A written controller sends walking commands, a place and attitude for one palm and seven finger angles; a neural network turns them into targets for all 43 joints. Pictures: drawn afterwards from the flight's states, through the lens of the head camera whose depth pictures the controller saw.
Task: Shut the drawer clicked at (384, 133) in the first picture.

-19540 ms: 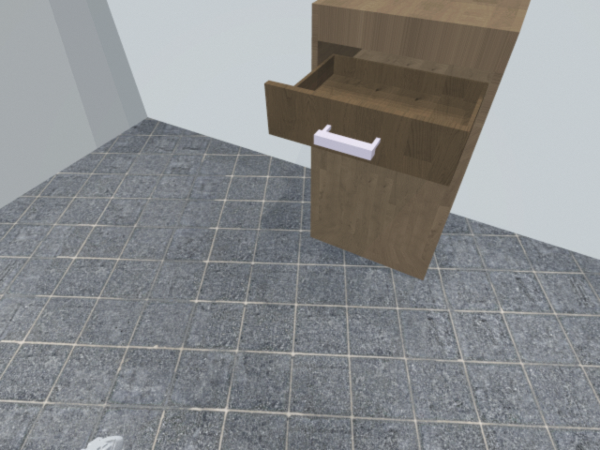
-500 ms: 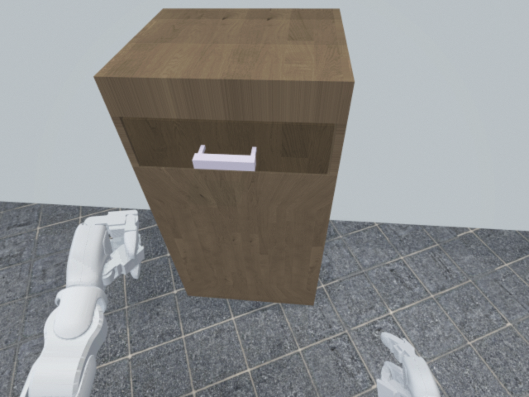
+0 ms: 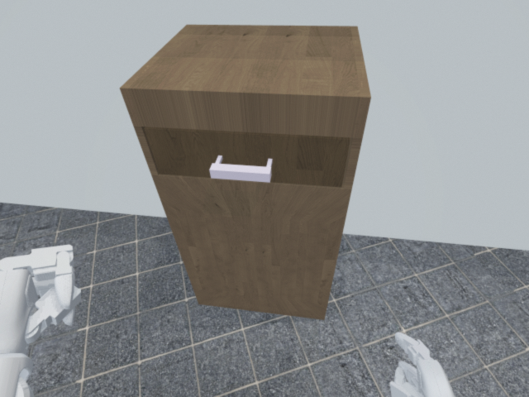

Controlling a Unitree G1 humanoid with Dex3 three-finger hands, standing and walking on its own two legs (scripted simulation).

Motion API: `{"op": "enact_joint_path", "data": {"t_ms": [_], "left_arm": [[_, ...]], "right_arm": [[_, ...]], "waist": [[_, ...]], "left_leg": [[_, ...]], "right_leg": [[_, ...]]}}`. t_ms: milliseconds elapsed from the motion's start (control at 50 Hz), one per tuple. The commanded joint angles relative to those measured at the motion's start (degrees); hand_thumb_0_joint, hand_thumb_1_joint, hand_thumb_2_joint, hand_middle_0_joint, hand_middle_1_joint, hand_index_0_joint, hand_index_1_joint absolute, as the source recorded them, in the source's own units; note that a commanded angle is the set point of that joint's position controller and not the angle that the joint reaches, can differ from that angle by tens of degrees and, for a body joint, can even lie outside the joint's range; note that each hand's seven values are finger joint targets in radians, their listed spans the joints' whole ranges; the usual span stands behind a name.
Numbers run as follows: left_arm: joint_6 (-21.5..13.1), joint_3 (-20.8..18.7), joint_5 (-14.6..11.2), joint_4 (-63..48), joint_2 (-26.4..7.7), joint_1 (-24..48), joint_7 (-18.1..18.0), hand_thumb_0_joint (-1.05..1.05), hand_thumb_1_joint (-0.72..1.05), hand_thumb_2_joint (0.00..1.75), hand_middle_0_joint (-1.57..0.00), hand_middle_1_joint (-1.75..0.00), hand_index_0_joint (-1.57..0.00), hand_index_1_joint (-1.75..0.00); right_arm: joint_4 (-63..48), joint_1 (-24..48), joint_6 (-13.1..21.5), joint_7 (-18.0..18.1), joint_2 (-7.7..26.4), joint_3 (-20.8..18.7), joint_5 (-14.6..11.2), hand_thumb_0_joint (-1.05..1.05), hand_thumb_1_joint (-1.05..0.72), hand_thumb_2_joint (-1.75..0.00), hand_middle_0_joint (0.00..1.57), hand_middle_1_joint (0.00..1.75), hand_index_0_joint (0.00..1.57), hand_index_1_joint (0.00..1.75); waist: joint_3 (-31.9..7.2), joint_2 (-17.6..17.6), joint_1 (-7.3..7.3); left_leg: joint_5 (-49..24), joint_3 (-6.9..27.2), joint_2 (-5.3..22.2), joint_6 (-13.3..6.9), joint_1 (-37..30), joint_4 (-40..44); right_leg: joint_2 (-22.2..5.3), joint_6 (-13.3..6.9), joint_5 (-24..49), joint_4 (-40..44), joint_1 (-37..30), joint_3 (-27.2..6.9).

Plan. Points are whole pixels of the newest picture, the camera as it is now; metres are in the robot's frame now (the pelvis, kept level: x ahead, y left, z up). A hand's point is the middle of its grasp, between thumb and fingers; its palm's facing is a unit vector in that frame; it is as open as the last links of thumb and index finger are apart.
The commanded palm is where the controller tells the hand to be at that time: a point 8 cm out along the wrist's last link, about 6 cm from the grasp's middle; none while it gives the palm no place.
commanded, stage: draw the hand back to the body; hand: left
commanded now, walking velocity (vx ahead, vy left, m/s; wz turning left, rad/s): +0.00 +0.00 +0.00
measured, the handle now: (242, 166) +0.60 +0.13 +0.01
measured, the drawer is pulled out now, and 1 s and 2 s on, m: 0.00 0.00 0.00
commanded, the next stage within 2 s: step back with the hand held close in 0.04 s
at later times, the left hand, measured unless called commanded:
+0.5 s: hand (98, 290) +0.19 +0.23 +0.14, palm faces +0.21 -0.85 -0.49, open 3.3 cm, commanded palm +0.13 +0.28 +0.17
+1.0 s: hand (42, 347) +0.12 +0.25 +0.15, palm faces +0.30 -0.85 -0.44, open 3.3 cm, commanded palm +0.05 +0.30 +0.17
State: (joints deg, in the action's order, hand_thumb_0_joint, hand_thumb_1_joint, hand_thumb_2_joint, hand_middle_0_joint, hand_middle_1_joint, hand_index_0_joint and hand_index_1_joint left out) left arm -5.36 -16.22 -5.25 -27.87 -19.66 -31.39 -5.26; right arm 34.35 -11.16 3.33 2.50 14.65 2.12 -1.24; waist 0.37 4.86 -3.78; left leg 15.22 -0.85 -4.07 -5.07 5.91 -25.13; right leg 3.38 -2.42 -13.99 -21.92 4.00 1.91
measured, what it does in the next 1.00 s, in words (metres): shifts its weight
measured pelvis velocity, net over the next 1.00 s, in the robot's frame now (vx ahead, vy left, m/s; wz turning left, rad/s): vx -0.08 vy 0.02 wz -0.01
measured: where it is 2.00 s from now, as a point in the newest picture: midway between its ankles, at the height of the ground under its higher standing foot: outside the picture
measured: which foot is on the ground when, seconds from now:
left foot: down 0.00-1.00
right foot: down 0.00-0.98, up 1.00-1.00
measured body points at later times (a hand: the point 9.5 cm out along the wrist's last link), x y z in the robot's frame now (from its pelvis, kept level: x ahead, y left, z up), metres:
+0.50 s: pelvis -0.01 +0.01 +0.00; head +0.01 +0.00 +0.45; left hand +0.18 +0.27 +0.17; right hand +0.14 -0.26 -0.09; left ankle -0.01 +0.06 -0.74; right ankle -0.02 -0.09 -0.74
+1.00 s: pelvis -0.08 +0.02 -0.01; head -0.05 +0.04 +0.43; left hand +0.10 +0.29 +0.17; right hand +0.08 -0.23 -0.09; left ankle -0.01 +0.06 -0.74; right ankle -0.02 -0.10 -0.74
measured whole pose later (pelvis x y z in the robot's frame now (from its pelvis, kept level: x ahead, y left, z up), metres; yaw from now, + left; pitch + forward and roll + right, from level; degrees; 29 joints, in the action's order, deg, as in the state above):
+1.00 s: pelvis -0.08 +0.02 -0.01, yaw +0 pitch +1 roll -3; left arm -13.7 -20.7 -1.8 -35.1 -23.0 -35.1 -7.1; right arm 31.4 -12.8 0.8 3.3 13.1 0.4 -0.2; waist 2.1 -0.5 0.9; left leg 10.8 -2.1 -3.8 -6.9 22.9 -33.3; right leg 3.4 -0.3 -10.8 -31.2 21.1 1.3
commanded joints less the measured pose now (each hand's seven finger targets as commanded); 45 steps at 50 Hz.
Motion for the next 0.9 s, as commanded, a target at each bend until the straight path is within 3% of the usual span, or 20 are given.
{"op": "enact_joint_path", "data": {"t_ms": [0,40,140,160,200,220,280,380,400,440,480,560,600,640,700,740,800,820,840,880], "left_arm": [[-3.19,-5.19,0.34,-10.92,-9.13,7.23,-1.02,0.0,0.9,0.9,-1.4,-1.6,-1.4,-1.6],[-2.97,-5.95,0.2,-10.74,-9.77,5.94,-1.14,0.0,0.9,0.9,-1.4,-1.6,-1.4,-1.6],[-2.79,-6.42,0.22,-13.11,-10.23,5.69,-1.26,0.0,0.9,0.9,-1.4,-1.6,-1.4,-1.6],[-6.21,-16.51,0.47,-20.47,-19.99,16.29,-1.59,0.0,0.9,0.9,-1.4,-1.6,-1.4,-1.6],[-6.88,-11.51,0.63,-9.52,-12.63,5.59,-0.73,0.0,0.9,0.9,-1.4,-1.6,-1.4,-1.6],[-6.8,-9.76,0.7,-8.01,-10.41,3.21,-0.4,0.0,0.9,0.9,-1.4,-1.6,-1.4,-1.6],[-7.68,-7.64,0.79,-7.86,-8.37,-0.88,0.2,0.0,0.9,0.9,-1.4,-1.6,-1.4,-1.6],[-8.22,-11.26,0.87,-13.12,-12.02,-5.46,-0.39,0.0,0.9,0.9,-1.4,-1.6,-1.4,-1.6],[-8.25,-12.64,0.7,-14.16,-13.2,-5.67,-0.65,0.0,0.9,0.9,-1.4,-1.6,-1.4,-1.6],[-8.47,-14.22,0.6,-17.43,-15.23,-5.32,-1.04,0.0,0.9,0.9,-1.4,-1.6,-1.4,-1.6],[-8.48,-14.48,0.56,-17.58,-14.7,-7.04,-1.35,0.0,0.9,0.9,-1.4,-1.6,-1.4,-1.6],[-8.57,-13.47,0.87,-17.8,-13.67,-7.05,-1.38,0.0,0.9,0.9,-1.4,-1.6,-1.4,-1.6],[-8.55,-12.84,1.18,-16.57,-12.72,-6.91,-1.37,0.0,0.9,0.9,-1.4,-1.6,-1.4,-1.6],[-8.51,-13.0,1.49,-15.6,-12.4,-6.04,-1.45,0.0,0.9,0.9,-1.4,-1.6,-1.4,-1.6],[-8.58,-12.32,2.17,-13.35,-11.49,-4.28,-1.45,0.0,0.9,0.9,-1.4,-1.6,-1.4,-1.6],[-8.81,-12.27,2.79,-14.05,-11.93,-1.8,-1.48,0.0,0.9,0.9,-1.4,-1.6,-1.4,-1.6],[-9.61,-10.8,2.72,-14.5,-11.25,-1.05,-1.82,0.0,0.9,0.9,-1.4,-1.6,-1.4,-1.6],[-10.17,-10.45,2.6,-15.95,-11.42,-0.82,-2.09,0.0,0.9,0.9,-1.4,-1.6,-1.4,-1.6],[-10.66,-11.48,2.45,-18.21,-13.04,0.35,-2.49,0.0,0.9,0.9,-1.4,-1.6,-1.4,-1.6],[-11.51,-10.97,2.48,-19.21,-12.75,-1.1,-3.14,0.0,0.9,0.9,-1.4,-1.6,-1.4,-1.6]], "right_arm": [[-8.92,6.76,3.45,0.97,5.82,-2.37,0.18,0.0,-0.9,-0.9,0.2,0.3,0.2,0.3],[-8.95,6.96,3.53,1.23,5.76,-2.37,0.27,0.0,-0.9,-0.9,0.2,0.3,0.2,0.3],[-8.82,7.26,4.02,1.13,5.39,-2.0,0.36,0.0,-0.9,-0.9,0.2,0.3,0.2,0.3],[-10.81,7.49,3.04,0.99,7.16,-2.64,0.18,0.0,-0.9,-0.9,0.2,0.3,0.2,0.3],[-8.77,6.69,1.65,0.72,5.82,-3.03,0.72,0.0,-0.9,-0.9,0.2,0.3,0.2,0.3],[-8.87,6.34,0.93,0.3,6.05,-3.26,0.73,0.0,-0.9,-0.9,0.2,0.3,0.2,0.3],[-9.33,6.26,-0.52,-0.05,6.52,-3.99,0.59,0.0,-0.9,-0.9,0.2,0.3,0.2,0.3],[-11.97,6.58,-2.49,0.35,6.55,-5.03,0.1,0.0,-0.9,-0.9,0.2,0.3,0.2,0.3],[-12.54,6.77,-2.81,0.54,6.31,-5.13,0.06,0.0,-0.9,-0.9,0.2,0.3,0.2,0.3],[-13.47,6.82,-2.95,0.97,6.77,-5.27,-0.04,0.0,-0.9,-0.9,0.2,0.3,0.2,0.3],[-13.94,6.42,-3.01,1.23,6.27,-5.33,-0.15,0.0,-0.9,-0.9,0.2,0.3,0.2,0.3],[-13.57,5.45,-2.21,1.5,6.76,-5.68,0.18,0.0,-0.9,-0.9,0.2,0.3,0.2,0.3],[-13.33,5.22,-1.7,1.53,6.98,-5.87,0.57,0.0,-0.9,-0.9,0.2,0.3,0.2,0.3],[-12.93,5.38,-1.2,1.68,7.41,-6.07,0.82,0.0,-0.9,-0.9,0.2,0.3,0.2,0.3],[-12.83,5.41,-0.97,1.75,7.5,-5.93,0.67,0.0,-0.9,-0.9,0.2,0.3,0.2,0.3],[-13.1,5.37,-0.91,1.83,7.81,-6.06,0.52,0.0,-0.9,-0.9,0.2,0.3,0.2,0.3],[-12.72,3.8,-0.69,1.28,6.81,-6.11,0.61,0.0,-0.9,-0.9,0.2,0.3,0.2,0.3],[-12.46,3.34,-0.54,1.0,6.56,-6.15,0.65,0.0,-0.9,-0.9,0.2,0.3,0.2,0.3],[-12.29,3.33,-0.45,1.0,6.67,-6.11,1.0,0.0,-0.9,-0.9,0.2,0.3,0.2,0.3],[-12.12,3.05,0.04,1.16,6.38,-5.55,0.97,0.0,-0.9,-0.9,0.2,0.3,0.2,0.3]], "waist": [[-0.86,-2.41,1.05],[-2.64,-3.26,0.53],[-4.9,0.02,0.13],[-1.12,-0.73,2.66],[0.94,-5.46,3.03],[0.16,-5.75,3.25],[-3.13,-2.94,3.39],[-10.78,-3.42,2.84],[-11.66,-5.23,2.68],[-13.03,-2.87,2.53],[-13.27,-1.99,2.56],[-10.69,1.07,2.97],[-8.15,0.99,2.97],[-6.15,0.58,2.89],[-2.52,-3.59,3.47],[-1.63,-6.15,3.89],[-0.85,-11.66,4.67],[-1.28,-11.28,5.01],[-2.05,-9.95,5.29],[-3.44,-6.44,5.57]], "left_leg": [[-8.18,6.16,5.83,3.15,0.3,5.4],[-10.31,5.57,5.65,2.95,-0.15,4.72],[-16.73,5.01,5.45,3.42,-0.97,3.54],[-10.31,7.21,6.78,1.24,4.3,2.71],[-8.99,6.67,6.24,1.13,4.05,0.76],[-9.45,6.64,6.43,1.22,3.92,0.66],[-15.18,6.62,7.5,1.19,3.39,2.18],[-25.14,6.68,9.16,0.97,4.36,2.67],[-25.98,6.69,9.2,0.99,5.42,2.52],[-26.51,6.99,9.34,0.95,7.38,2.24],[-26.25,7.25,9.78,0.74,9.15,2.22],[-23.44,9.3,11.81,0.0,11.44,4.39],[-17.17,10.68,13.37,-0.93,15.66,6.71],[-9.3,11.68,14.11,-2.0,20.66,8.14],[6.37,12.9,13.91,-3.03,29.89,9.23],[15.34,11.91,11.45,-2.83,33.01,6.98],[15.64,9.34,6.92,-0.75,25.1,-2.24],[13.32,8.7,6.09,0.01,20.5,-4.9],[11.25,8.26,5.72,0.51,17.23,-5.86],[8.25,9.66,6.39,0.41,15.45,-2.84]], "right_leg": [[-2.74,-0.07,5.25,3.02,3.62,-3.6],[-2.76,-0.14,6.86,2.99,2.24,-3.96],[-3.03,-0.31,12.33,2.36,0.22,-4.67],[-6.1,-0.22,16.96,3.45,3.03,-12.29],[-8.73,-0.47,17.2,4.78,6.32,-13.63],[-8.83,-0.15,16.1,4.67,6.47,-13.2],[-7.72,1.03,18.42,1.65,5.7,-9.69],[-5.9,2.58,23.63,-4.18,1.51,-6.41],[-5.77,2.68,24.69,-4.9,0.44,-6.15],[-5.63,2.74,25.88,-6.52,-0.98,-6.53],[-5.55,2.85,25.32,-8.03,-1.62,-6.59],[-4.06,3.21,14.55,-10.65,1.32,-5.94],[-3.34,3.16,7.63,-12.69,1.59,-5.74],[-3.05,3.09,5.82,-13.7,0.3,-6.51],[-3.5,2.79,7.05,-13.69,-2.72,-8.58],[-4.98,2.21,6.03,-10.55,-2.37,-12.05],[-10.24,-0.48,-7.66,0.97,9.95,-18.25],[-11.73,-1.56,-10.79,3.68,14.48,-18.86],[-12.13,-1.98,-11.54,4.83,17.18,-18.75],[-10.53,-1.27,-6.92,2.16,16.51,-14.42]]}}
